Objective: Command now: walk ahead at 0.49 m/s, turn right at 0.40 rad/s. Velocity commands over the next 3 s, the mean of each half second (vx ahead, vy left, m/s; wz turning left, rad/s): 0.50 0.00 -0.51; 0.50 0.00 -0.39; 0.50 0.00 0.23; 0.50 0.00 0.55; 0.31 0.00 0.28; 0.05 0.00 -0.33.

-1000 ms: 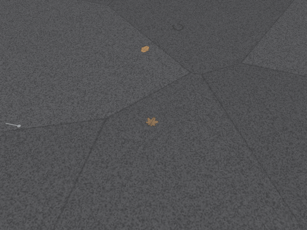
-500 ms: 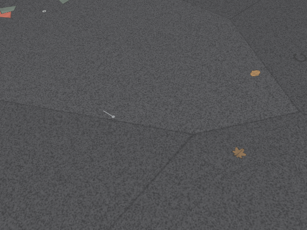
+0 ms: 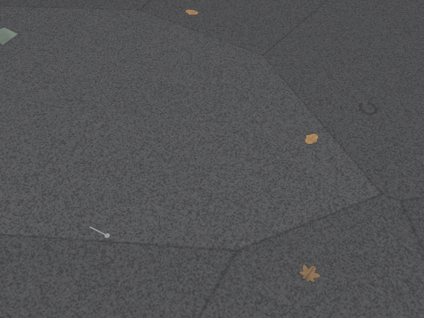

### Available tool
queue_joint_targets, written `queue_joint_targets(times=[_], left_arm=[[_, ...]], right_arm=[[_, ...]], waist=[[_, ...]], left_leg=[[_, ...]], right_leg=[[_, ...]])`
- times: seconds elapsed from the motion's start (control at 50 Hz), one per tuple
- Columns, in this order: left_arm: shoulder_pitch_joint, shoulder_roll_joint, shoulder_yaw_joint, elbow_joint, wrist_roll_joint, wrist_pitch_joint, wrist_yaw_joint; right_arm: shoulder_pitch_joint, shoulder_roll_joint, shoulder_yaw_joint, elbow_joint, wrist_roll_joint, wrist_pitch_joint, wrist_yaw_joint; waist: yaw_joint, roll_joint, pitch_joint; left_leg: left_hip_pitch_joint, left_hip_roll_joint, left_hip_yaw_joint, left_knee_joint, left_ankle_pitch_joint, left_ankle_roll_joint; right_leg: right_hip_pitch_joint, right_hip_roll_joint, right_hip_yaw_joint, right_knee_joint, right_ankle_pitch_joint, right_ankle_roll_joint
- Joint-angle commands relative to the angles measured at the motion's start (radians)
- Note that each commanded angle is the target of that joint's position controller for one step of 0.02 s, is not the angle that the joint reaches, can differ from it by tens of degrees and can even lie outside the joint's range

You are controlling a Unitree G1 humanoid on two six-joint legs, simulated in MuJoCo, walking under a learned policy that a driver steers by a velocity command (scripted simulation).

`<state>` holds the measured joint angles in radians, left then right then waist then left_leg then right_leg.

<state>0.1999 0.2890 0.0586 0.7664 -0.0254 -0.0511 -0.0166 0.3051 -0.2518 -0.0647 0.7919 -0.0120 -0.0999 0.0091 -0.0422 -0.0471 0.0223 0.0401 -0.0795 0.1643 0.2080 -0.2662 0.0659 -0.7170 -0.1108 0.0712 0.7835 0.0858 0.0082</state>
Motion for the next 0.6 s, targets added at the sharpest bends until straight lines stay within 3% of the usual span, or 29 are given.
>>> queue_joint_targets(times=[0.02,0.06,0.12,0.14,0.16,0.18,0.2,0.22,0.24,0.26,0.28,0.3,0.36,0.44,0.48,0.52,0.56,0.6], left_arm=[[-0.12,0.023,-0.008,-0.105,0.002,-0.017,-0.024],[-0.159,0.028,-0.008,-0.14,0.004,-0.018,-0.04],[-0.11,0.072,0.013,-0.165,0.004,-0.008,-0.053],[-0.025,0.106,0.03,-0.155,0.003,-0.003,-0.051],[0.12,0.157,0.058,-0.129,0.001,0.0,-0.04],[0.263,0.231,0.085,-0.106,0.002,0.012,-0.019],[0.233,0.316,0.097,-0.113,-0.001,0.002,-0.015],[0.267,0.227,0.074,-0.132,0.005,-0.008,-0.016],[0.222,0.183,0.061,-0.131,0.012,-0.016,-0.015],[0.153,0.16,0.054,-0.141,0.006,-0.019,-0.015],[0.09,0.131,0.045,-0.154,0.004,-0.019,-0.014],[0.058,0.114,0.037,-0.17,0.018,-0.019,-0.009],[0.042,0.133,0.041,-0.166,0.014,-0.021,0.006],[0.082,0.169,0.051,-0.142,0.004,-0.007,0.029],[0.121,0.175,0.052,-0.128,0.003,0.002,0.032],[0.149,0.174,0.053,-0.116,-0.003,0.007,0.032],[0.151,0.163,0.052,-0.113,-0.004,0.011,0.035],[0.122,0.154,0.052,-0.119,0.0,0.015,0.035]], right_arm=[[-0.001,-0.163,-0.04,-0.04,0.012,-0.002,-0.015],[0.014,-0.177,-0.045,-0.03,0.019,0.02,-0.021],[-0.009,-0.222,-0.055,-0.038,0.023,0.049,-0.038],[-0.018,-0.235,-0.057,-0.043,0.023,0.057,-0.043],[-0.039,-0.235,-0.053,-0.049,0.029,0.06,-0.046],[-0.03,-0.201,-0.037,-0.064,0.019,0.049,-0.047],[0.094,-0.047,0.012,-0.109,-0.011,0.02,-0.021],[-0.008,-0.134,0.002,-0.115,0.019,-0.022,-0.002],[-0.105,-0.175,-0.008,-0.152,0.055,-0.041,0.008],[-0.128,-0.163,-0.001,-0.161,0.044,-0.051,0.004],[-0.134,-0.166,-0.007,-0.155,0.018,-0.05,-0.003],[-0.113,-0.171,-0.012,-0.153,0.008,-0.039,-0.003],[-0.088,-0.141,-0.005,-0.15,-0.005,-0.007,-0.008],[-0.239,-0.091,0.02,-0.187,-0.005,0.001,-0.009],[-0.304,-0.095,0.02,-0.2,0.007,-0.005,-0.001],[-0.334,-0.118,0.012,-0.211,0.018,-0.012,0.006],[-0.324,-0.149,-0.003,-0.211,0.021,-0.021,0.011],[-0.245,-0.171,-0.02,-0.192,0.024,-0.032,0.01]], waist=[[-0.029,0.07,0.087],[-0.033,0.071,0.086],[0.027,0.13,-0.002],[0.078,0.146,-0.057],[0.163,0.133,-0.133],[0.227,0.037,-0.227],[0.086,-0.217,-0.315],[0.171,-0.097,-0.421],[0.174,-0.041,-0.266],[0.123,0.06,-0.164],[0.083,0.089,-0.099],[0.05,0.064,-0.082],[0.02,0.033,-0.051],[0.073,-0.016,-0.025],[0.109,-0.035,-0.036],[0.118,-0.049,-0.039],[0.103,-0.066,-0.042],[0.05,-0.092,-0.049]], left_leg=[[-0.03,0.307,-0.034,-0.069,0.49,0.081],[0.063,0.336,-0.019,-0.014,0.587,0.079],[0.123,0.344,0.017,0.172,1.043,0.053],[0.111,0.338,0.024,0.304,1.147,0.043],[0.026,0.309,0.039,0.506,1.11,0.02],[-0.199,0.255,0.042,0.805,0.788,-0.018],[-0.67,0.021,-0.073,1.17,-0.279,-0.086],[-0.785,0.022,-0.286,1.259,-0.317,-0.066],[-0.85,0.075,-0.294,1.215,-0.222,-0.042],[-0.827,0.12,-0.281,1.115,-0.144,-0.035],[-0.775,0.148,-0.267,1.026,-0.108,-0.046],[-0.708,0.166,-0.271,0.993,-0.079,-0.059],[-0.653,0.175,-0.233,0.859,-0.033,-0.116],[-0.572,0.123,-0.197,0.529,0.233,-0.154],[-0.519,0.084,-0.193,0.411,0.333,-0.155],[-0.506,0.073,-0.221,0.346,0.329,-0.144],[-0.49,0.074,-0.249,0.3,0.275,-0.118],[-0.399,0.076,-0.24,0.263,0.215,-0.077]], right_leg=[[-0.007,0.012,-0.05,-0.112,0.033,-0.024],[-0.041,0.027,-0.082,-0.148,-0.047,-0.047],[0.101,0.115,-0.17,-0.151,-0.21,-0.103],[0.216,0.151,-0.186,-0.147,-0.255,-0.13],[0.434,0.185,-0.177,-0.208,-0.218,-0.169],[0.736,0.084,0.01,-0.253,-0.186,-0.227],[1.086,-0.175,0.588,-0.317,-0.31,-0.433],[1.15,-0.21,0.76,-0.442,-0.392,-0.452],[1.047,-0.184,0.608,-0.474,-0.344,-0.392],[0.889,-0.142,0.492,-0.479,-0.247,-0.356],[0.757,-0.102,0.403,-0.491,-0.132,-0.333],[0.669,-0.077,0.354,-0.515,-0.054,-0.331],[0.523,-0.038,0.262,-0.551,0.065,-0.328],[0.417,0.053,0.154,-0.531,-0.011,-0.257],[0.422,0.054,0.178,-0.512,-0.093,-0.231],[0.472,0.029,0.24,-0.472,-0.156,-0.219],[0.539,-0.002,0.313,-0.415,-0.202,-0.202],[0.552,-0.008,0.352,-0.343,-0.189,-0.177]])
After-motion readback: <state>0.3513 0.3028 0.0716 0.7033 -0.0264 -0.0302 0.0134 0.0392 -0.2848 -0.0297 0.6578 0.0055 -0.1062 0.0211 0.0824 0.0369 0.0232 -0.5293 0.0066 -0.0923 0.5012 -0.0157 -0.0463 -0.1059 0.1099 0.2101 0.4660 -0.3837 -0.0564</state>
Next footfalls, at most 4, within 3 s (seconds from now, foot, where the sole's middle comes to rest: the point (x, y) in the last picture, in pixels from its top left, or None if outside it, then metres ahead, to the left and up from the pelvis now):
0.18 right None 0.28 -0.12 -0.78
0.64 left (206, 287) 0.59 0.02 -0.78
1.14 right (307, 252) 0.70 -0.33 -0.78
1.66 left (255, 172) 1.06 -0.19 -0.78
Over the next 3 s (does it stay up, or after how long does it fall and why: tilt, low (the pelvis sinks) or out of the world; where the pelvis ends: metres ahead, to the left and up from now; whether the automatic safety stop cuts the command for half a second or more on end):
stays up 1.30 -0.33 0.00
